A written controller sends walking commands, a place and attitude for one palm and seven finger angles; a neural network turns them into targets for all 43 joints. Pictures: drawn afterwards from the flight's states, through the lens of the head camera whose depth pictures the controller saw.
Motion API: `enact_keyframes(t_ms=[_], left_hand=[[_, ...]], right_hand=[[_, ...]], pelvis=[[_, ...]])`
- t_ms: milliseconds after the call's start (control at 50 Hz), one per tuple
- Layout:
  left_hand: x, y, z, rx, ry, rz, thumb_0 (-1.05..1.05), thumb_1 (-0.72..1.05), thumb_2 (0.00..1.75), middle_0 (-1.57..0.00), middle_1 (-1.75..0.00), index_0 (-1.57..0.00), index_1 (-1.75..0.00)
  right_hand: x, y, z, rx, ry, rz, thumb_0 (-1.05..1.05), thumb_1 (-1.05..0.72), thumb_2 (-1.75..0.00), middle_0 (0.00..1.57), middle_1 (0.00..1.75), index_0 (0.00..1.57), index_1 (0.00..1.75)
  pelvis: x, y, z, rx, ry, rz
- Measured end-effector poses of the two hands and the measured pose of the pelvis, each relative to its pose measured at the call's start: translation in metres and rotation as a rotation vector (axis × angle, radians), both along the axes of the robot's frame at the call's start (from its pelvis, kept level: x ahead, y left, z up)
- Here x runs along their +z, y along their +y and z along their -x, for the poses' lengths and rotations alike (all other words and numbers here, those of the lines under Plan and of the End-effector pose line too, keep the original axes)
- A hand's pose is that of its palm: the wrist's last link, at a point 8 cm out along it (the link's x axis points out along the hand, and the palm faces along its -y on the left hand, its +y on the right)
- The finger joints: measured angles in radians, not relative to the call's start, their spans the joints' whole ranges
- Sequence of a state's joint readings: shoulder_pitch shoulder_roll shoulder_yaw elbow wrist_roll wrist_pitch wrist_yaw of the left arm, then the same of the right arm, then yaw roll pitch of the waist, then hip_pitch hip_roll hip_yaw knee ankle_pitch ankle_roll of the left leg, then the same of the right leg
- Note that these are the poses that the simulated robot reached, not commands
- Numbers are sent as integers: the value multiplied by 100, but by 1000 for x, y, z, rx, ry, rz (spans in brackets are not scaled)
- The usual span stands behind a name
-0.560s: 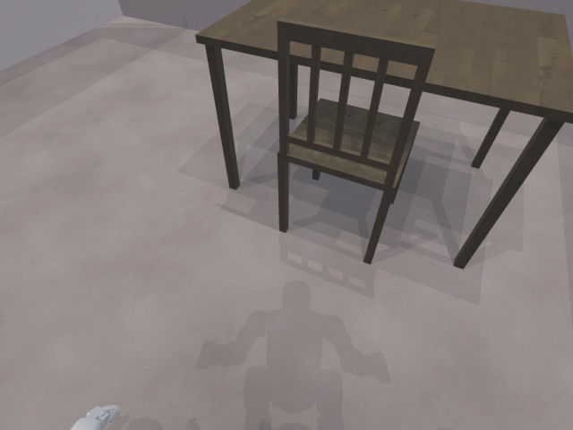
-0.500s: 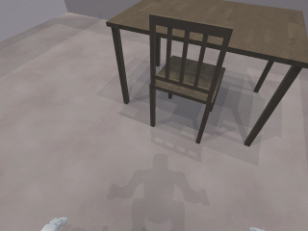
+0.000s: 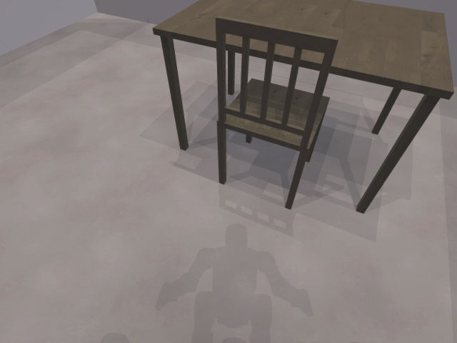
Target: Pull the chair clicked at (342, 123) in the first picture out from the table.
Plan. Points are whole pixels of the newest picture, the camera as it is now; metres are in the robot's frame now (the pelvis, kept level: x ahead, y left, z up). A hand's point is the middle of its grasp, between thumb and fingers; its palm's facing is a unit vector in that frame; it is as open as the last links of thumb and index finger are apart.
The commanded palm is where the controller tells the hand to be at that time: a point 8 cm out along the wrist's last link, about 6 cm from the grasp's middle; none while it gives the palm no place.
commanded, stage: stand and wait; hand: left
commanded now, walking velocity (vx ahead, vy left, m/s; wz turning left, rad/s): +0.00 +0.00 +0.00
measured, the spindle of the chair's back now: (267, 83) +1.00 -0.09 -0.08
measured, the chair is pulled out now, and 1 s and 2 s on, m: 0.00 0.00 0.00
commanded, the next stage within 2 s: look at it before walking up in 0.26 s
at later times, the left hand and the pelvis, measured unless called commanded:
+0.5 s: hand out of the picture +0.07 +0.25 -0.15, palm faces -0.03 -0.94 -0.33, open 7.4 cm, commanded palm none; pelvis -0.01 +0.00 +0.00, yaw +0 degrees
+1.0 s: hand out of the picture +0.07 +0.25 -0.15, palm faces -0.02 -0.94 -0.34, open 7.4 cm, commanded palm none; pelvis +0.00 +0.01 +0.00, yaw +0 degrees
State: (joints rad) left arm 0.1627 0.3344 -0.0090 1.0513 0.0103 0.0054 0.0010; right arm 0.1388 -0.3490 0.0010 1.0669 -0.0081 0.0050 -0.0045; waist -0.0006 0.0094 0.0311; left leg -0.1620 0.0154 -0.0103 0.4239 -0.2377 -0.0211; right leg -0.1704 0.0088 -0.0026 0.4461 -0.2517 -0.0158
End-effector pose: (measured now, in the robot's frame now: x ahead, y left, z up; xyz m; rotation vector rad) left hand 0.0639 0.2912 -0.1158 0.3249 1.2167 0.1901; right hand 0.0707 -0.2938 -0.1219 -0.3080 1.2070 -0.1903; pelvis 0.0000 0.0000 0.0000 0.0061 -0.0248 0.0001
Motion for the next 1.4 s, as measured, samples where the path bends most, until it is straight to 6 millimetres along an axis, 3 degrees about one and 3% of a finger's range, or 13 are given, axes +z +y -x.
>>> enact_keyframes(t_ms=[160, 480, 1060, 1140, 1220, 1340, 1400], left_hand=[[1, 0, 0, 0, -5, -1, 1, 91, 90, -20, -30, -20, -30], [1, 1, -4, -8, -16, 11, 1, 91, 90, -20, -30, -20, -30], [-1, 4, 2, 21, 11, 5, 1, 91, 90, -20, -30, -20, -30], [-10, -3, 11, 68, 9, 42, 1, 91, 90, -20, -30, -20, -30], [-22, -5, 32, 143, 27, 95, 1, 91, 90, -20, -30, -20, -30], [-48, 12, 66, 254, 143, 161, 1, 91, 90, -20, -30, -20, -30], [-58, 27, 68, 287, 208, 175, 1, 91, 90, -20, -30, -20, -30]], right_hand=[[-1, 0, 14, -15, 24, -2, 0, -90, -90, 20, 30, 20, 29], [0, 10, 14, -11, 17, -16, 0, -90, -90, 20, 30, 21, 29], [1, 11, -4, 2, 7, -10, 0, -90, -90, 20, 30, 20, 29], [-7, 24, 1, 19, 59, -28, 0, -90, -90, 20, 30, 20, 29], [-7, 47, -3, 49, 120, -51, 0, -90, -90, 20, 30, 20, 29], [-13, 97, -43, 112, 118, -65, 0, -90, -90, 20, 30, 20, 29], [-21, 121, -59, 113, 87, -61, 0, -90, -90, 20, 30, 20, 29]], pelvis=[[1, -1, 3, -2, -6, 2], [3, 4, 7, -4, 0, 2], [3, 5, -3, 6, 6, 4], [-1, 9, -13, 45, 12, 18], [-2, 22, -28, 97, 14, 23], [-15, 58, -57, 180, 10, 30], [-23, 78, -71, 189, 12, 20]])
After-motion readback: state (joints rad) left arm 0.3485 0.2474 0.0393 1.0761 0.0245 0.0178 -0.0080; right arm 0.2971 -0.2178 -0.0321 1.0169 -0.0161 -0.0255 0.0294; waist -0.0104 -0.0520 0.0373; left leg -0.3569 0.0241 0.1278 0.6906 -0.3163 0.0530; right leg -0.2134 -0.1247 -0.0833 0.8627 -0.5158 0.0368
